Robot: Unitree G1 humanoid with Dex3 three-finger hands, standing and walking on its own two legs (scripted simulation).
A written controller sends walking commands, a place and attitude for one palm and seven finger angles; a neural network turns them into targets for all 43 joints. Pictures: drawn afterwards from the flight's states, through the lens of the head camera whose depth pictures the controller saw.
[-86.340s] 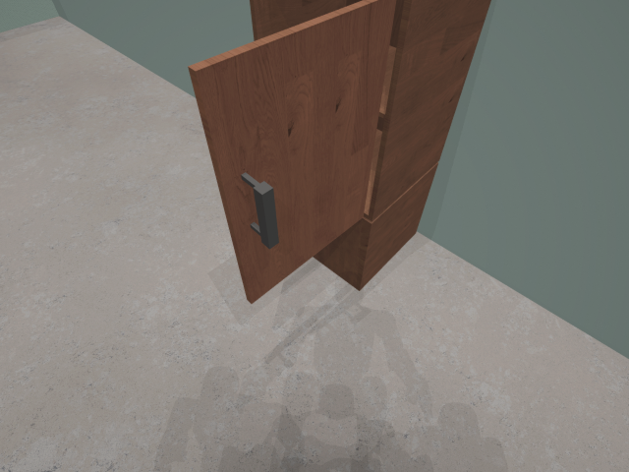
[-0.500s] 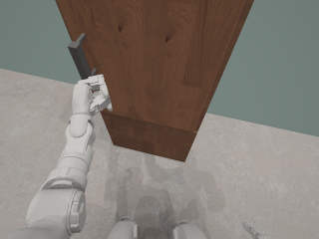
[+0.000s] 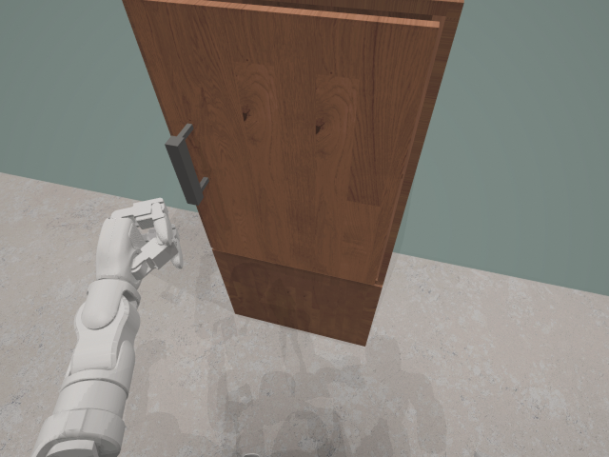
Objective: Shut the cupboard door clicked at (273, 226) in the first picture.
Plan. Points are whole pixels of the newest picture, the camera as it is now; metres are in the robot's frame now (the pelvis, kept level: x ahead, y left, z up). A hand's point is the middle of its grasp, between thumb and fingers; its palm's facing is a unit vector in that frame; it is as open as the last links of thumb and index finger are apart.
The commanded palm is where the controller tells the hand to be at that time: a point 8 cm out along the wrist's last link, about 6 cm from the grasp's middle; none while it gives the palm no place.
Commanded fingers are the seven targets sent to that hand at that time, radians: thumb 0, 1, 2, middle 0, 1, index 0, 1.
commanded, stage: draw the hand back to the body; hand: left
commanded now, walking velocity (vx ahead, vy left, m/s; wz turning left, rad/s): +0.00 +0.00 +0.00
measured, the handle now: (191, 165) +0.61 +0.22 +0.02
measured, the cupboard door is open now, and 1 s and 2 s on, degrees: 0 0 0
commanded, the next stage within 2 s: step back with the hand held close in 1.14 s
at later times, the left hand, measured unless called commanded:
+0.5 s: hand (54, 290) +0.27 +0.25 +0.16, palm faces +0.33 -0.89 -0.31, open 4.2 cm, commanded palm +0.22 +0.29 +0.18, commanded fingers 0.00 0.90 0.90 -0.53 -0.66 -0.53 -0.66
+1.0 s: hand out of the picture +0.21 +0.28 +0.20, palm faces +0.48 -0.78 -0.41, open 7.3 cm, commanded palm +0.16 +0.31 +0.22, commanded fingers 0.00 0.90 0.90 -0.20 -0.30 -0.20 -0.30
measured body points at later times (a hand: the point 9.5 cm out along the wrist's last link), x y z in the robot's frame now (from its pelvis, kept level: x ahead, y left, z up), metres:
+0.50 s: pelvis +0.03 +0.02 +0.04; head +0.01 -0.01 +0.49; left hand +0.24 +0.30 +0.17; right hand +0.24 -0.18 -0.03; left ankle +0.03 +0.12 -0.70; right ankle -0.01 -0.11 -0.70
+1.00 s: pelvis +0.03 +0.01 +0.04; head +0.00 -0.03 +0.49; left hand +0.18 +0.31 +0.22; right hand +0.22 -0.21 -0.05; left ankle +0.03 +0.12 -0.70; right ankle -0.01 -0.11 -0.70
